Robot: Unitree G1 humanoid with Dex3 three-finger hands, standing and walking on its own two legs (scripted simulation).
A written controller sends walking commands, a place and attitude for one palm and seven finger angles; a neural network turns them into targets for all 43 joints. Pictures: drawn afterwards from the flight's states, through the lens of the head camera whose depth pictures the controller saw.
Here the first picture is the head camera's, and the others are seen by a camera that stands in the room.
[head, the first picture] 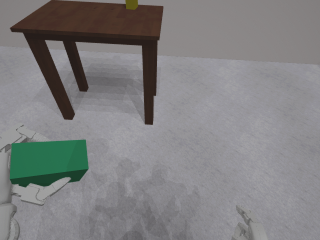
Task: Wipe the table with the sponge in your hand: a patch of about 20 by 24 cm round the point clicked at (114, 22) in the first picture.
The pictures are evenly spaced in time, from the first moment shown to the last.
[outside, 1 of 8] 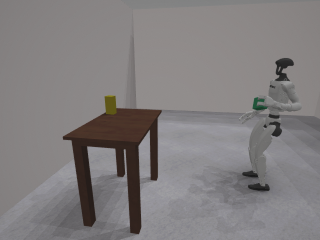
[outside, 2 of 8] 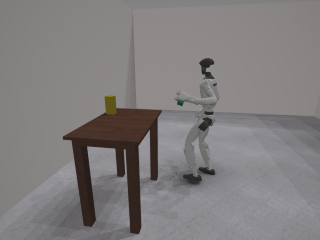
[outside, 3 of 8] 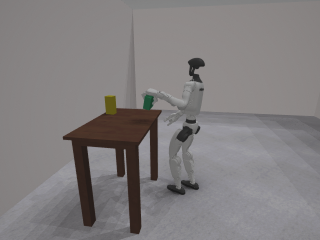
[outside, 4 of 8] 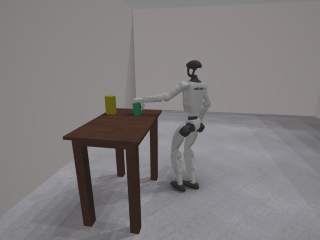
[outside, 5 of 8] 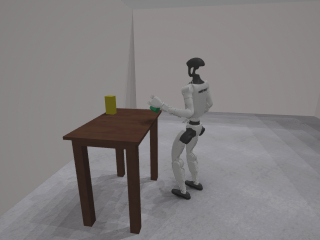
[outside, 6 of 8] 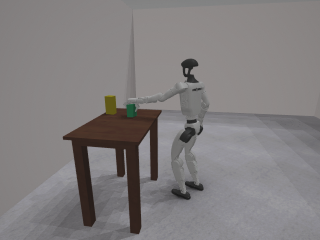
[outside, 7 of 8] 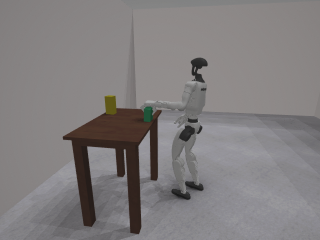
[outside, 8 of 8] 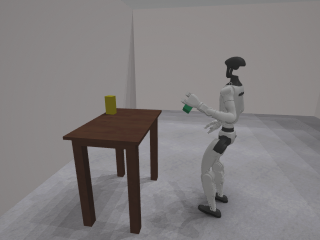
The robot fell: no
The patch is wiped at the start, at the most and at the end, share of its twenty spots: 0.00 0.95 0.95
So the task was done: yes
